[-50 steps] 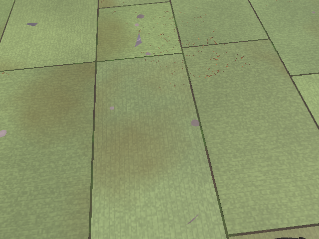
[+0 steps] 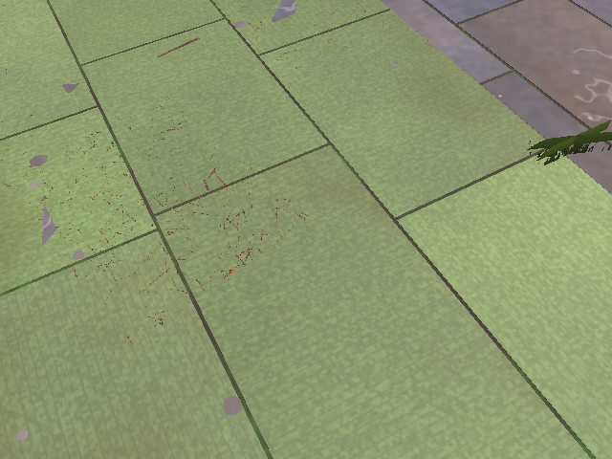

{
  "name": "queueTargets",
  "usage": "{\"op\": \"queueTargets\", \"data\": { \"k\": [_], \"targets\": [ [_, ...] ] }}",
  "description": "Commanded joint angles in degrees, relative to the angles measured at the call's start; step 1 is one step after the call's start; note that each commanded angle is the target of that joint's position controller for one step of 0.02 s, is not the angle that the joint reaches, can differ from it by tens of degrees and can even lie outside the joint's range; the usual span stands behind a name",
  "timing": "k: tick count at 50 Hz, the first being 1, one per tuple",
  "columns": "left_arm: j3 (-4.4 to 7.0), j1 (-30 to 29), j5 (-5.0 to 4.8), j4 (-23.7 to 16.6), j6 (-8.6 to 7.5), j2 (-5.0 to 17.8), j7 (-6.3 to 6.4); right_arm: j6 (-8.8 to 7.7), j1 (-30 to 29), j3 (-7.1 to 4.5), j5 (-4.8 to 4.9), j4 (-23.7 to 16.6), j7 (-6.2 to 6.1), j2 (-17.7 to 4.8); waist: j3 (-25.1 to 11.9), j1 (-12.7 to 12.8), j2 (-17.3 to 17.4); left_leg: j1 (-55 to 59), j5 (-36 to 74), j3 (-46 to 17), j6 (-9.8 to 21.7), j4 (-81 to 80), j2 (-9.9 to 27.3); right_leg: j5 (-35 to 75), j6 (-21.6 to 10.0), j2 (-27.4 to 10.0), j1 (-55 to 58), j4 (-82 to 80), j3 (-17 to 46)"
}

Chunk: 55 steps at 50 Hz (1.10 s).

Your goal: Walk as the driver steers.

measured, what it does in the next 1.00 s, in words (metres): steps on the spot, turning left: left foot, then right foot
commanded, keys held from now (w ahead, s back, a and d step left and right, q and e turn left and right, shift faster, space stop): q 0.98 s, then no key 0.02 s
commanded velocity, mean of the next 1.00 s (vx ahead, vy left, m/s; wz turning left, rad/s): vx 0.02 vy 0.00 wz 0.55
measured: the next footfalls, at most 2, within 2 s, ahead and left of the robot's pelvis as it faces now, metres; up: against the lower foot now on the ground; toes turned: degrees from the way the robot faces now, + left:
left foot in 0.20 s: +0.07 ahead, +0.12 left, +0.00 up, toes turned +12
right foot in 0.70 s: +0.12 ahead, -0.07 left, +0.00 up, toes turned +28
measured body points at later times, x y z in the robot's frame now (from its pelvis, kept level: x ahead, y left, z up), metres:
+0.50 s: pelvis +0.03 +0.03 +0.00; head +0.06 +0.06 +0.44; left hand +0.07 +0.32 -0.13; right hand +0.21 -0.21 -0.11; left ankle +0.03 +0.11 -0.75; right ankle +0.08 -0.11 -0.69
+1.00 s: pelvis +0.03 -0.01 +0.00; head +0.07 -0.01 +0.45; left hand -0.02 +0.28 -0.10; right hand +0.28 -0.17 -0.13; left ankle -0.06 +0.08 -0.69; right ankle +0.08 -0.09 -0.75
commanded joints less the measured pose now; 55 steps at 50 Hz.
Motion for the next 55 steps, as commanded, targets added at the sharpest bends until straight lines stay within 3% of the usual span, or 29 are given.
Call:
{"op": "queueTargets", "data": {
  "k": [1, 7, 8, 9, 10, 11, 12, 13, 14, 16, 17, 20, 27, 31, 33, 34, 35, 36, 37, 38, 39, 41, 42, 45, 47, 50, 53, 55],
  "targets": [
    [2.12, 1.42, 0.30, -2.49, 0.12, 8.09, 0.42, 0.15, 0.31, -0.43, -0.29, -3.99, 0.50, -2.32, -5.26, 1.00, -8.21, 4.12, -0.33, 1.21, 0.67, -4.29, 0.37, 28.93, -7.19, -17.11, 1.97, -3.12, 4.68],
    [3.62, 1.90, 0.47, -2.33, 2.01, 10.87, 0.10, 0.01, -1.51, -0.82, 0.26, -7.26, 0.87, -3.11, -4.82, 1.89, -8.15, 8.05, -8.65, 3.57, 3.63, -13.91, -1.22, 24.39, -6.02, -20.48, 4.20, 3.78, 5.87],
    [3.85, 1.61, 0.33, -2.26, 2.33, 11.31, 0.18, -0.49, -0.67, -0.81, 0.33, -7.51, 0.81, -2.91, -5.20, 0.93, -7.02, 11.18, -5.67, 3.89, 4.31, -19.12, -1.79, 22.60, -4.30, -19.81, 3.52, 6.97, 4.75],
    [4.07, 2.49, 0.42, -1.85, 2.65, 11.43, 0.19, -1.32, 1.08, -1.01, 0.12, -7.37, 0.56, -3.77, -6.35, -0.46, -3.71, 16.36, 2.54, 1.84, 5.23, -26.52, -1.79, 17.70, -1.07, -17.77, 1.40, 12.51, 2.82],
    [3.61, 3.70, 0.54, -3.09, 2.78, 9.31, -0.06, -2.21, 3.95, -2.52, -0.71, -7.15, -0.18, -10.06, -8.57, -0.73, 8.06, 23.85, 18.31, -12.05, 8.08, -31.97, 7.43, 4.88, 2.93, -11.86, -6.54, 26.92, -1.19],
    [2.61, 0.19, -0.04, -6.89, 3.46, 5.80, 0.01, -2.14, 6.64, -4.41, 0.49, -7.13, -0.40, -16.99, -8.15, -2.10, 17.47, 27.78, 42.95, -31.39, 19.39, -33.37, 20.52, -28.06, 6.38, 0.81, -21.64, 38.24, 0.99],
    [2.73, -1.70, 0.56, -6.40, 4.39, 7.60, 0.12, -1.78, 9.99, -4.33, 1.68, -5.91, -0.60, -14.99, -10.17, -3.51, 6.42, 29.36, 42.14, -27.17, 22.24, -32.31, 19.52, -28.00, 6.80, -0.94, -22.79, 46.23, 9.52],
    [2.77, -1.93, -0.05, -6.29, 4.49, 7.17, -0.10, -1.30, 6.65, -3.63, 1.65, -6.36, -0.97, -12.77, -7.58, -1.90, 4.63, 26.66, 37.60, -22.58, 21.19, -32.29, 16.36, -23.57, 6.86, -1.57, -24.11, 48.28, 11.12],
    [2.80, -2.16, -0.43, -5.91, 4.06, 7.24, -0.19, -0.68, 1.72, -2.92, 1.38, -7.27, -1.30, -10.59, -4.82, 0.05, 2.51, 23.93, 31.44, -18.82, 18.22, -33.54, 12.31, -18.28, 6.78, -2.65, -24.37, 45.93, 12.37],
    [3.38, -0.95, 0.95, -5.40, 3.93, 9.02, -0.37, -0.39, -3.51, -2.13, 1.81, -9.02, -1.51, -8.17, -5.48, 1.83, 3.54, 23.50, 31.48, -15.40, 15.36, -33.56, 7.96, -12.70, 7.18, -2.32, -22.92, 43.98, 12.11],
    [3.42, -0.08, 1.00, -5.26, 4.16, 8.88, -0.54, -0.55, -3.02, -2.15, 1.79, -9.13, -1.28, -8.49, -7.15, 1.89, 2.83, 23.98, 33.12, -15.05, 15.20, -33.10, 7.56, -11.92, 7.45, -1.63, -21.93, 44.08, 12.03],
    [3.04, -0.58, 0.26, -6.07, 4.74, 7.59, -0.57, -1.07, -0.84, -2.84, 1.46, -8.68, -0.90, -10.64, -8.00, 1.15, 2.16, 24.92, 28.90, -16.52, 15.03, -33.18, 6.96, -11.62, 8.17, -1.32, -21.77, 39.12, 12.51],
    [2.65, -4.26, -0.02, -8.65, 4.59, 7.97, -0.14, -0.23, -0.38, -3.53, 0.51, -9.61, -0.41, -12.37, -6.70, -0.98, 4.93, 21.03, 12.92, -23.89, 15.13, -33.65, 6.17, -12.23, 7.70, 0.04, -17.96, 27.32, 13.64],
    [2.49, -2.32, -0.71, -9.40, 3.64, 8.46, 0.26, 0.12, -2.67, -3.81, 0.36, -10.40, 0.17, -12.66, -7.47, -0.18, 5.83, 18.95, 16.67, -28.32, 13.52, -31.66, 5.39, -13.17, 6.13, 1.95, -11.28, 19.47, 13.66],
    [2.31, 1.65, -0.85, -8.79, 2.95, 8.06, 0.65, 0.31, -5.35, -3.78, 0.94, -10.83, 0.28, -12.32, -7.61, 2.39, 5.37, 16.06, 15.60, -29.17, 10.62, -29.62, 3.25, -8.34, 4.99, 2.77, -3.79, 8.34, 13.26],
    [2.55, 3.86, -0.46, -8.37, 2.44, 9.01, 1.11, 0.25, -6.35, -3.46, 1.52, -11.22, 0.06, -11.24, -7.37, 3.69, 3.53, 12.13, 9.80, -28.04, 7.61, -27.26, 0.66, -4.42, 4.26, 0.51, 1.86, -0.34, 15.03],
    [3.41, 3.86, 0.57, -8.96, 2.19, 13.93, 1.67, -0.01, -4.20, -2.52, 1.75, -11.83, -0.12, -7.36, -7.41, 2.04, -6.96, 5.95, -4.65, -21.03, 3.88, -17.91, -5.04, -8.87, 1.38, -12.19, 5.98, -7.60, 26.96],
    [4.42, -1.44, 0.75, -10.81, 2.62, 19.07, 1.32, -0.12, -2.05, -2.58, 1.25, -12.18, -0.62, -6.97, -5.02, 0.18, -17.45, -1.96, -18.92, -7.87, 1.75, -6.35, -14.72, -2.28, -5.42, -23.56, 2.30, -10.05, 40.62],
    [4.04, -0.82, 1.12, -11.00, 2.79, 16.19, 0.81, 0.05, -2.56, -3.52, -0.56, -11.47, -0.65, -11.32, -4.73, 0.63, -11.86, 0.38, -19.23, -8.50, 1.28, 4.78, -9.27, 4.03, -9.03, -24.57, -2.27, -7.85, 38.06],
    [2.81, -3.55, 0.58, -11.55, 2.70, 11.96, 0.54, 0.26, -1.87, -4.00, -0.21, -10.26, -0.21, -11.69, -3.85, -1.03, -8.05, 1.81, -15.88, -8.94, 1.22, 8.99, -8.62, 6.84, -8.28, -20.64, -4.02, -6.70, 32.04],
    [2.31, -6.26, 0.44, -12.10, 2.75, 10.23, 0.38, 0.69, -0.30, -3.98, 0.02, -9.14, 0.27, -11.14, -2.79, -2.28, -7.22, 2.29, -12.47, -8.05, 0.67, 12.30, -8.20, 8.98, -6.35, -16.57, -4.63, -5.78, 25.65],
    [2.22, -6.83, 0.48, -12.69, 2.56, 10.00, 0.79, 1.31, 0.90, -3.71, 0.38, -8.57, 1.44, -10.34, -3.92, -1.87, -10.47, 0.14, -9.37, -6.10, -0.89, 15.04, -7.78, 15.07, -5.08, -12.85, -0.26, -3.96, 19.01],
    [2.33, -5.20, 0.51, -12.43, 2.53, 10.09, 0.79, 1.43, -0.11, -3.48, 0.62, -8.80, 1.70, -10.00, -4.31, -0.75, -10.18, -0.58, -9.07, -5.28, -1.65, 14.25, -7.51, 17.37, -5.28, -12.65, 1.76, -3.26, 17.52],
    [2.98, -0.03, 0.38, -11.07, 2.44, 11.21, 0.82, 1.81, -4.22, -2.80, 0.85, -10.47, 2.01, -8.80, -5.15, 2.37, -10.08, -2.59, -10.10, -4.24, -2.95, 8.67, -6.25, 20.82, -6.71, -15.03, 8.48, -1.74, 16.90],
    [3.41, 1.15, 0.53, -10.56, 2.44, 12.01, 0.59, 2.08, -5.47, -2.37, 0.91, -11.17, 2.19, -8.13, -5.53, 3.14, -10.83, -1.11, -11.46, -3.35, -2.91, 3.99, -5.25, 21.40, -7.08, -16.31, 9.74, -1.05, 16.15],
    [3.81, 0.32, 0.73, -10.43, 2.44, 12.96, -0.27, 2.12, -6.56, -1.57, 1.27, -12.12, 2.40, -6.98, -5.89, 3.35, -12.11, 6.24, -13.32, -0.99, -1.64, -4.77, -4.50, 21.89, -6.56, -16.54, 6.24, 0.32, 13.46],
    [4.15, 0.26, 0.69, -9.48, 2.71, 14.16, -1.15, 1.61, -5.25, -1.23, 1.75, -12.11, 1.81, -6.96, -6.92, 2.92, -13.47, 12.42, -13.03, 1.18, 0.22, -13.08, -5.78, 25.02, -6.24, -16.69, 4.35, 3.16, 13.11],
    [4.05, -1.30, -0.35, -8.99, 3.21, 14.16, -1.44, 0.69, -1.69, -0.78, 1.05, -10.73, 1.14, -6.15, -7.05, -0.18, -11.33, 20.31, -1.53, 2.05, 1.82, -28.61, -6.36, 22.46, -3.27, -15.06, 0.82, 7.92, 10.87]
  ]
}}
